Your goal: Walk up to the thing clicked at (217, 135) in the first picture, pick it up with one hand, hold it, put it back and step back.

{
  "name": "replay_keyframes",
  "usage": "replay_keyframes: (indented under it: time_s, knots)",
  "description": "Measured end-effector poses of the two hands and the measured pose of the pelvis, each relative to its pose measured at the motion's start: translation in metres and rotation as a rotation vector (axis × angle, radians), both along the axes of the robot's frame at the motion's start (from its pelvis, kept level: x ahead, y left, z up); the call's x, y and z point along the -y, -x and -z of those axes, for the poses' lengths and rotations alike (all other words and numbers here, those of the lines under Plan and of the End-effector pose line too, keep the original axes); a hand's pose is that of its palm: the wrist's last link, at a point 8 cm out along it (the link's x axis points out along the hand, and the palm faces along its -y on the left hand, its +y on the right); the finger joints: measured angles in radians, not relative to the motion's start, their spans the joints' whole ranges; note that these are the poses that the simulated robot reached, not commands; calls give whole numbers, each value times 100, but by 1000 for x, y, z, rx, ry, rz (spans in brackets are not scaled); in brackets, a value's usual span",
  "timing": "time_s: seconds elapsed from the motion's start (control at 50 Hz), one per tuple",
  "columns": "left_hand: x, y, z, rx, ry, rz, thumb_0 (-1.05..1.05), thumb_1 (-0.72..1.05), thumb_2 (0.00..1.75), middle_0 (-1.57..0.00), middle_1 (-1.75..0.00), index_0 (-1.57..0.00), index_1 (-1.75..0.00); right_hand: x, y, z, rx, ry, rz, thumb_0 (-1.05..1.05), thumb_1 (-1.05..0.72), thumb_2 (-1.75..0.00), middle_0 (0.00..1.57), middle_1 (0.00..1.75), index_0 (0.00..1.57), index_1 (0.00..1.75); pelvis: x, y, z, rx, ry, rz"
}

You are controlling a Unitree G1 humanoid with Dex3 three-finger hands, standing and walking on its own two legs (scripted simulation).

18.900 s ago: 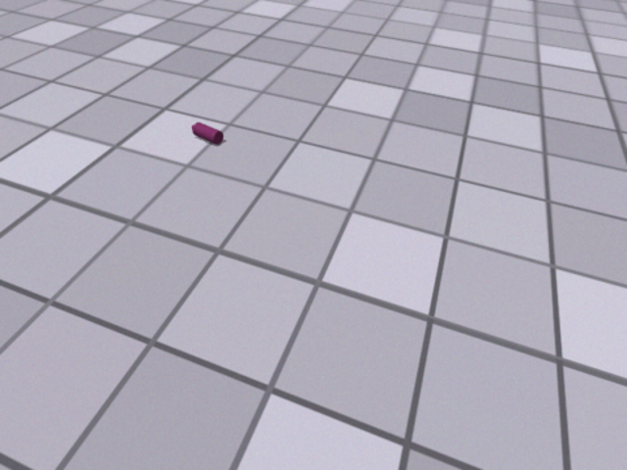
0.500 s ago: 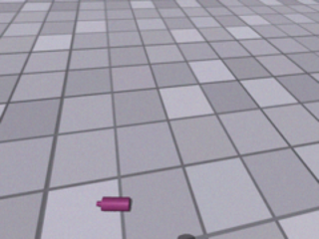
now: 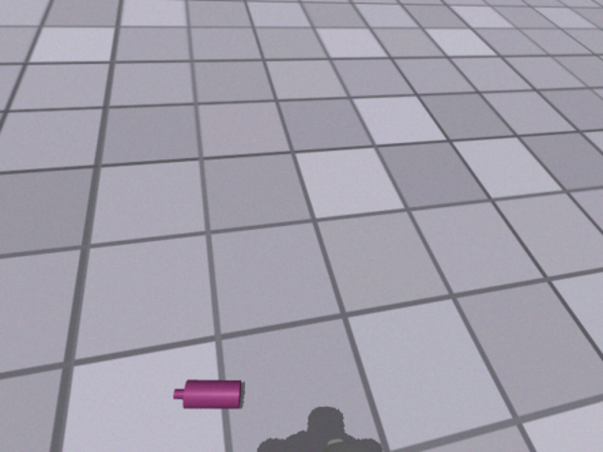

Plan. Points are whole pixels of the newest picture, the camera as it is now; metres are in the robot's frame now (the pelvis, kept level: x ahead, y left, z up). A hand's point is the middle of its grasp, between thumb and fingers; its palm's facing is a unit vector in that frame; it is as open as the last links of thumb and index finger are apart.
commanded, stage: walk up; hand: left
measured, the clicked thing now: (207, 394) +0.38 +0.20 -0.74
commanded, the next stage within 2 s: stand in 1.50 s
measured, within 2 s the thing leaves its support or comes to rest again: neither
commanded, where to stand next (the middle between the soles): -0.01 -0.05 m, yaw -1 degrees
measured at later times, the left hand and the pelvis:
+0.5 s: hand out of the picture +0.11 +0.19 -0.14, palm faces +0.02 -0.93 -0.36, open 7.4 cm; pelvis -0.03 -0.05 -0.02, yaw +3 degrees
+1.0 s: hand out of the picture -0.05 +0.23 -0.15, palm faces +0.07 -0.91 -0.42, open 7.4 cm; pelvis -0.05 -0.04 -0.01, yaw +4 degrees
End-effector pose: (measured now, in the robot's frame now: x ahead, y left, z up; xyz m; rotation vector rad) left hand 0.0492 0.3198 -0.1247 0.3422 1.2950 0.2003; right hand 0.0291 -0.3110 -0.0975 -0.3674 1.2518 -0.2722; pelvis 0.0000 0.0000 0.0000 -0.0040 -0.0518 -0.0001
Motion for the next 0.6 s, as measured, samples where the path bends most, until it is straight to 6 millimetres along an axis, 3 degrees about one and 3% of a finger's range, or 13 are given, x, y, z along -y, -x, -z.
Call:
replay_keyframes:
  time_s: [0.1,0.2,0.3,0.38,0.46,0.52,0.6]
  knots:
    - [21,-30,2,30,-2,18,1,90,90,-20,-29,-20,-30,6,-26,15,26,-23,-3,1,-90,-90,20,30,21,30,12,-5,7,0,-11,8]
    - [47,-52,1,72,-19,45,0,90,89,-20,-29,-20,-30,24,-59,40,82,-60,-5,1,-90,-90,20,30,21,30,30,-7,20,-4,-14,16]
    - [69,-63,-12,133,-25,80,0,90,89,-21,-30,-20,-30,33,-74,41,111,-74,-30,1,-91,-90,20,30,21,30,44,8,15,-13,-45,15]
    - [79,-67,-19,197,-26,84,0,90,89,-21,-30,-20,-30,42,-62,38,96,-60,-63,0,-91,-90,20,30,21,30,51,20,14,-38,-43,3]
    - [85,-61,-20,269,-12,65,0,90,89,-21,-30,-20,-30,53,-35,37,36,-28,-94,0,-91,-90,20,30,21,30,54,28,17,-40,-16,-33]
    - [82,-44,-15,295,6,34,0,90,89,-21,-30,-20,-30,57,-15,33,-6,-6,-114,0,-91,-90,20,30,21,30,55,33,19,-28,-5,-66]
    - [72,-5,-1,238,27,-22,0,90,89,-21,-30,-20,-30,56,8,21,-7,8,-107,1,-91,-90,20,30,21,30,55,40,18,4,-37,-62]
